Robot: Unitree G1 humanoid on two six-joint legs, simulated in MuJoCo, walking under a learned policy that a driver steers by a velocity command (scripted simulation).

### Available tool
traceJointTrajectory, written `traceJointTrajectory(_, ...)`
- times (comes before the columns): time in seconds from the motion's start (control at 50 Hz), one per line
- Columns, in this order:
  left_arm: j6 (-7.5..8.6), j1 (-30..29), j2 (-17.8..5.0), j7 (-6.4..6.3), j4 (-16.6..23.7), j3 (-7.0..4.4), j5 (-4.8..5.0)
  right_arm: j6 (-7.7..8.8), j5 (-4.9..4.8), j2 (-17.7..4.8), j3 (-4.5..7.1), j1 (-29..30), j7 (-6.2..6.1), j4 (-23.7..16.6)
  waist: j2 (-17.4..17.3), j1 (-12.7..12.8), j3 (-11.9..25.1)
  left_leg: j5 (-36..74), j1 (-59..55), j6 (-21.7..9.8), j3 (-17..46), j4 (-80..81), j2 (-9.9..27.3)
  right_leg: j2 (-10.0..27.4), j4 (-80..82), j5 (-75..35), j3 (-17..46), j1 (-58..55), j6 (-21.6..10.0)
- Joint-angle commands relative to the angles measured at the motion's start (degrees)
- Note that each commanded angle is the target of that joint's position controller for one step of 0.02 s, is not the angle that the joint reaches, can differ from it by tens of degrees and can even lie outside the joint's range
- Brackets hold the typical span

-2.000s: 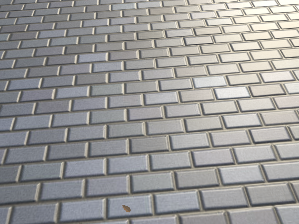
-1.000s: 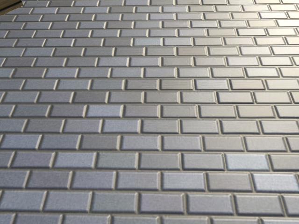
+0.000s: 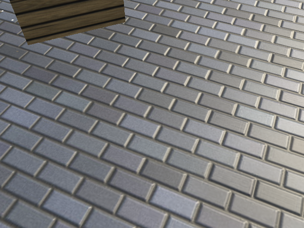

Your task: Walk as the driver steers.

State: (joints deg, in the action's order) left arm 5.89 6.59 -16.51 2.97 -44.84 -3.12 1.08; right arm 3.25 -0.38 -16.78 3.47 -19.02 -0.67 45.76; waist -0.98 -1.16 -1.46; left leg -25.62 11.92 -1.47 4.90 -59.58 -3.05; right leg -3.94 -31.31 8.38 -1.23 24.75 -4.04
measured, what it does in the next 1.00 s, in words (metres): walks ahead, turning right: left foot, then right foot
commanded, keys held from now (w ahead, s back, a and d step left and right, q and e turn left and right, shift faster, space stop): w+e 0.74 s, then no key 0.26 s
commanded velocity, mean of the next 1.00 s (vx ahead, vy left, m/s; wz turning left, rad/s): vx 0.45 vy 0.00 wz -0.46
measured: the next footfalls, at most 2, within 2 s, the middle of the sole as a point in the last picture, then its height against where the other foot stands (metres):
left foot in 0.42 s outside the picture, level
right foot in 0.90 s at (217, 203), level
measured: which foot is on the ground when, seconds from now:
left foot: up 0.00-0.40, down 0.42-0.90, up 0.92-1.00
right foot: down 0.00-0.42, up 0.44-0.88, down 0.90-1.00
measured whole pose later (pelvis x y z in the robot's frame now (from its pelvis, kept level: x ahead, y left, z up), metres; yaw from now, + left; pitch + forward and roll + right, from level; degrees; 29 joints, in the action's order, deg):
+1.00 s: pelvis +0.49 -0.11 +0.00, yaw -31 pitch +2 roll +1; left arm 1.7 3.9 -15.7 1.8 -35.5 -2.2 -0.4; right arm 3.3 -0.9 -17.9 2.4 -15.1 0.3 47.9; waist -0.1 -2.4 -4.4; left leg -33.7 18.2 3.0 -0.2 -65.4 2.4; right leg -1.9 -32.3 6.8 -0.7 27.5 -2.8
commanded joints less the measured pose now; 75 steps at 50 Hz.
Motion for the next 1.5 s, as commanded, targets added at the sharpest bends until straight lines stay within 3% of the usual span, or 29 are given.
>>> traceJointTrajectory(0.02,-0.58,8.6,-7.8,-0.66,1.7,-2.11,-0.45,3.75,-0.58,-7.3,0.96,6.0,0.67,-7.8,2.4,5.0,4.2,3.8,31.3,0.1,1.7,-11.7,5.2,18.2,16.3,6.9,31.6,-28.8,-12.3)
traceJointTrajectory(0.04,-0.57,7.3,-6.5,-0.92,2.2,-1.61,-0.8,3.81,0.86,-7.4,1.37,6.9,0.46,-8.0,0.8,3.6,2.9,6.4,28.7,0.3,1.5,-6.8,6.9,16.4,17.3,1.4,28.2,-24.2,-11.5)
traceJointTrajectory(0.08,-0.77,6.9,-6.8,-1.38,2.7,-1.57,-0.88,3.42,1.47,-6.2,1.33,5.4,0.41,-8.3,4.2,1.4,3.1,7.3,24.5,1.7,0.9,-1.3,7.5,14.4,18.6,-6.2,25.4,-19.9,-12.2)
traceJointTrajectory(0.24,-2.21,12.8,-9.4,-3.67,1.6,-2.75,0.53,3.03,0.73,-2.3,0.0,18.1,0.62,-11.7,5.3,5.0,1.1,29.3,16.7,5.2,-1.7,26.0,3.3,8.9,18.7,-8.7,17.2,-10.6,-8.1)
traceJointTrajectory(0.32,-3.32,16.0,-8.8,-4.13,1.0,-2.78,0.77,3.87,-0.07,-3.9,0.55,22.0,1.47,-13.0,6.0,5.6,1.1,27.6,14.6,4.3,0.2,32.1,2.0,10.7,13.9,-5.1,22.8,-15.8,-7.0)
traceJointTrajectory(0.38,-3.79,14.2,-8.7,-4.26,1.8,-2.97,0.49,4.63,-0.22,-6.3,1.75,16.2,1.37,-11.6,7.8,1.6,2.7,23.3,5.9,1.4,-0.4,36.1,2.3,10.8,7.5,-8.7,25.5,-17.3,-5.1)
traceJointTrajectory(0.4,-3.65,13.4,-6.9,-4.02,2.6,-2.34,0.14,4.86,0.44,-8.2,2.59,10.3,0.93,-10.5,6.9,-1.5,7.2,23.1,-4.5,-0.9,0.9,36.1,5.0,8.0,-0.1,-10.7,23.3,-14.6,-3.4)
traceJointTrajectory(0.42,-3.4,13.6,-3.6,-3.83,3.9,-1.16,-0.99,4.73,1.14,-11.5,3.49,1.1,0.36,-9.7,0.6,-5.1,15.7,19.8,-19.5,-4.7,10.5,34.4,15.1,4.1,-15.9,-1.2,18.1,-7.1,-1.3)
traceJointTrajectory(0.44,-2.77,22.1,-0.3,-3.72,5.6,0.0,0.63,3.76,1.34,-15.3,4.35,-2.6,0.7,-7.4,-18.3,-1.1,21.4,10.1,-34.8,-14.4,36.0,38.5,27.4,-2.6,-32.6,26.0,11.1,12.6,1.8)
traceJointTrajectory(0.46,-2.76,21.2,-6.5,-3.92,4.1,-1.01,1.46,3.4,0.22,-9.7,3.34,-1.3,0.93,-8.1,-12.4,-2.3,17.0,-1.7,-31.5,-13.6,39.5,41.0,27.5,2.9,-39.8,24.7,11.9,19.4,2.5)
traceJointTrajectory(0.48,-3.06,14.8,-9.5,-3.87,4.7,-1.92,1.08,3.16,0.17,-6.2,2.36,1.2,0.74,-8.5,-6.4,-3.8,9.4,-0.1,-24.5,-10.8,29.7,42.0,24.3,4.7,-41.3,19.2,11.0,20.7,2.9)
traceJointTrajectory(0.52,-3.38,10.0,-8.2,-3.73,6.2,-2.19,-0.05,2.72,0.85,-4.3,1.5,5.6,0.85,-7.9,-2.8,-1.8,2.3,12.9,-12.9,-8.9,17.5,44.7,19.6,7.8,-37.9,12.5,9.1,18.2,3.8)
traceJointTrajectory(0.6,-4.51,9.0,-4.0,-2.75,8.1,-1.62,0.52,3.41,0.62,-4.6,1.71,6.7,0.93,-6.1,-5.0,0.4,0.2,21.7,-5.6,-9.4,6.1,49.9,17.5,10.5,-32.5,8.3,7.0,15.4,4.6)
traceJointTrajectory(0.8,-3.33,-4.9,-2.2,-0.03,13.6,-0.48,-0.36,1.67,-0.57,-9.9,2.82,2.7,0.3,-1.3,-2.0,-2.8,-2.2,42.4,-9.4,-6.7,-10.2,47.2,16.7,7.3,-5.5,-8.9,0.6,9.3,2.8)
traceJointTrajectory(0.84,-3.15,-3.6,-3.8,0.35,14.0,-1.28,-0.76,1.0,-1.31,-11.4,3.15,2.4,0.07,-0.7,-3.8,-0.9,0.1,53.7,-12.2,-5.4,-10.7,41.6,17.3,4.6,-2.8,-4.9,-0.7,4.7,0.9)
traceJointTrajectory(0.88,-3.14,7.3,-7.6,-0.04,11.1,-3.37,-1.25,0.54,-1.84,-11.5,2.97,3.4,-0.29,-0.6,-3.3,5.7,6.3,59.5,-10.6,-2.6,-13.0,27.7,14.8,1.1,3.5,-10.0,-2.0,-11.0,-1.9)
traceJointTrajectory(0.9,-3.59,12.6,-11.4,-1.17,10.0,-4.53,-1.54,0.9,-0.55,-9.4,2.1,1.9,-0.32,-1.1,0.5,7.7,10.5,47.4,-1.7,0.3,-14.4,15.4,11.8,5.3,3.1,-27.7,3.0,-24.3,-3.9)
traceJointTrajectory(0.92,-4.12,13.2,-15.8,-2.35,10.6,-4.37,-2.67,1.59,2.67,-3.0,-0.3,-4.4,0.68,-2.7,16.5,3.1,18.9,-9.7,19.5,4.5,-13.6,-7.7,3.9,23.1,-3.8,-58.4,24.6,-45.7,-14.2)
traceJointTrajectory(0.94,-4.01,14.5,-12.3,-1.95,11.6,-3.01,-2.53,1.82,0.74,-6.0,-0.63,-7.7,1.49,0.1,11.9,5.6,33.4,-17.8,20.5,4.8,-0.4,-17.8,2.9,29.9,-0.1,-53.7,36.3,-49.0,-20.9)
traceJointTrajectory(0.96,-4.11,12.4,-9.9,-1.48,11.1,-2.45,-2.1,1.33,-1.4,-9.6,0.59,-1.1,1.66,-0.7,6.6,7.0,27.3,-13.8,22.4,4.5,0.9,-17.9,5.7,25.2,2.2,-49.3,28.2,-42.7,-18.0)
traceJointTrajectory(0.98,-3.97,8.2,-8.2,-1.39,10.4,-1.91,-1.05,0.89,-1.45,-8.5,0.18,3.1,1.22,-2.3,5.0,5.3,18.5,-9.8,25.7,4.4,-1.1,-13.6,7.5,21.8,4.1,-42.7,22.3,-35.2,-14.9)
traceJointTrajectory(1.02,-3.89,2.7,-5.7,-1.59,10.0,-0.95,-1.38,-0.86,-0.11,-7.8,0.28,4.1,-0.1,-1.5,2.8,1.4,10.6,-4.2,19.3,5.0,-1.1,-6.4,9.7,18.4,8.9,-35.0,17.2,-18.8,-11.9)
traceJointTrajectory(1.08,-3.41,-1.5,-6.3,-1.57,9.2,-1.35,-2.58,-2.92,0.38,-5.1,-0.15,-0.4,-1.13,0.3,5.9,-2.2,9.6,0.2,8.4,6.1,-2.7,3.2,8.7,16.3,13.0,-31.5,11.8,-6.9,-11.8)
traceJointTrajectory(1.2,-4.42,-1.5,-5.2,-2.58,5.6,-0.84,-2.41,-4.0,0.73,-4.6,-0.28,5.7,-1.27,0.1,7.2,0.1,7.7,11.8,1.3,4.5,-3.0,19.9,7.5,14.4,16.1,-0.2,11.2,-3.8,-8.7)
traceJointTrajectory(1.26,-4.71,0.0,-2.0,-2.36,3.4,0.52,-2.2,-3.63,2.19,-4.3,-0.42,6.5,-0.84,0.1,4.8,-0.9,3.9,19.2,-5.2,2.2,-2.3,32.9,7.8,10.4,14.1,16.5,10.7,-0.3,-2.8)
traceJointTrajectory(1.28,-4.6,2.6,-1.6,-2.31,2.6,0.72,-2.81,-3.41,2.28,-7.2,-0.09,7.2,-1.02,-0.8,0.5,0.9,2.7,23.2,-5.5,0.5,2.1,35.6,12.1,7.4,10.6,18.7,9.0,0.3,-0.1)
traceJointTrajectory(1.3,-4.69,6.2,-1.6,-2.45,2.1,0.43,-2.47,-3.43,1.6,-9.9,0.66,9.8,-1.1,-0.2,-6.7,4.4,1.7,12.7,0.5,-1.5,2.3,35.8,12.7,3.9,9.7,15.7,4.8,-2.5,1.8)
traceJointTrajectory(1.34,-5.38,2.0,-3.5,-3.24,2.0,0.0,-2.33,-2.76,1.91,-4.6,-0.5,10.8,-0.51,0.2,-6.1,2.2,0.3,1.0,9.0,0.0,1.3,39.3,9.8,4.0,6.7,8.8,3.6,-10.8,2.7)
traceJointTrajectory(1.5,-5.65,2.9,-2.9,-3.89,-2.1,-0.26,-1.64,-1.31,0.89,-4.4,-1.0,8.9,-0.7,3.8,-0.7,0.8,3.8,20.7,0.8,1.0,-1.6,34.5,7.6,5.5,5.9,-4.8,4.6,-13.3,2.0)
